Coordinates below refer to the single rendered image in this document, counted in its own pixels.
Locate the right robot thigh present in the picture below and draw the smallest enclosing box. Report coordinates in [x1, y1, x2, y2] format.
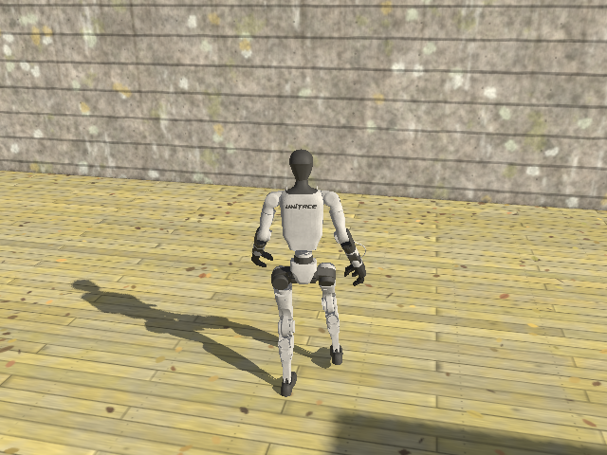
[317, 263, 336, 313]

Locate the right robot forearm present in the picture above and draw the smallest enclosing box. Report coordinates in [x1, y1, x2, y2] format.
[340, 228, 362, 267]

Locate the left robot forearm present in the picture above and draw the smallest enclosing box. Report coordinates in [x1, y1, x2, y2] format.
[252, 227, 267, 256]

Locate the right robot hand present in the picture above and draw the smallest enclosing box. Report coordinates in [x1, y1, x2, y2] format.
[344, 262, 366, 286]

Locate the left robot hand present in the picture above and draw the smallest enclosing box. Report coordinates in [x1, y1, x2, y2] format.
[251, 252, 273, 267]

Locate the robot left upper arm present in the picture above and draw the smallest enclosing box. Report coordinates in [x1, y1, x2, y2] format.
[257, 191, 283, 242]

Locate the robot left foot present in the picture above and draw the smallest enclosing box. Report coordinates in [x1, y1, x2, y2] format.
[281, 372, 297, 397]

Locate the robot right upper arm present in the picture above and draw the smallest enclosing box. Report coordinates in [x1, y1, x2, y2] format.
[322, 191, 349, 244]

